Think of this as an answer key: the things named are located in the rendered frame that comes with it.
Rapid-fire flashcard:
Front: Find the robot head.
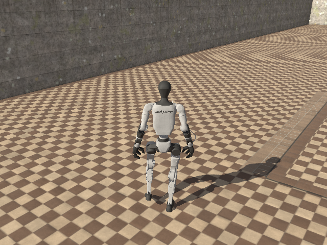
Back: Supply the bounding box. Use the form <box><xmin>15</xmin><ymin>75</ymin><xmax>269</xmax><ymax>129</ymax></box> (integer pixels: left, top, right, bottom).
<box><xmin>155</xmin><ymin>81</ymin><xmax>173</xmax><ymax>106</ymax></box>

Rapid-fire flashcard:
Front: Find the robot right hand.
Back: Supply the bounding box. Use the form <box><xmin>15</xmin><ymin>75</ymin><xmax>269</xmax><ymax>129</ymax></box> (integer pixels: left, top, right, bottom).
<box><xmin>182</xmin><ymin>146</ymin><xmax>194</xmax><ymax>158</ymax></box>

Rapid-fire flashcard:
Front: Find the robot left hand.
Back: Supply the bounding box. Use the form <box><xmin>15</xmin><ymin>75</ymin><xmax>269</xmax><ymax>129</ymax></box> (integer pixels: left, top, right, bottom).
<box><xmin>133</xmin><ymin>146</ymin><xmax>145</xmax><ymax>159</ymax></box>

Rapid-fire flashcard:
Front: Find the robot right forearm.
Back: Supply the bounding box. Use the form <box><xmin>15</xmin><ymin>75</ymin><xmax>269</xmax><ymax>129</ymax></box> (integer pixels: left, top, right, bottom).
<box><xmin>183</xmin><ymin>124</ymin><xmax>193</xmax><ymax>147</ymax></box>

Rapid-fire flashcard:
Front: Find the left robot upper arm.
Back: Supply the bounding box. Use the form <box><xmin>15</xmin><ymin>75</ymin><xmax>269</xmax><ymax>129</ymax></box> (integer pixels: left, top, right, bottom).
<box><xmin>140</xmin><ymin>103</ymin><xmax>154</xmax><ymax>131</ymax></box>

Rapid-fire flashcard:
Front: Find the robot right thigh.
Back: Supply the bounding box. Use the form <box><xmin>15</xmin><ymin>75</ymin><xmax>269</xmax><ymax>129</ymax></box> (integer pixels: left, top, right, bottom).
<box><xmin>168</xmin><ymin>143</ymin><xmax>181</xmax><ymax>181</ymax></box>

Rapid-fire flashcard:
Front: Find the right robot upper arm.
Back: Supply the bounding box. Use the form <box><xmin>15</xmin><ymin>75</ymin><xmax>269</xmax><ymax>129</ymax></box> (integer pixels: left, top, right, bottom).
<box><xmin>175</xmin><ymin>103</ymin><xmax>188</xmax><ymax>132</ymax></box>

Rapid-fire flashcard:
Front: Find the robot left forearm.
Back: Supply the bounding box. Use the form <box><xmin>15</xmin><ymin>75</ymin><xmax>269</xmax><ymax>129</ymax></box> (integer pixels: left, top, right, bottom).
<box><xmin>134</xmin><ymin>124</ymin><xmax>145</xmax><ymax>148</ymax></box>

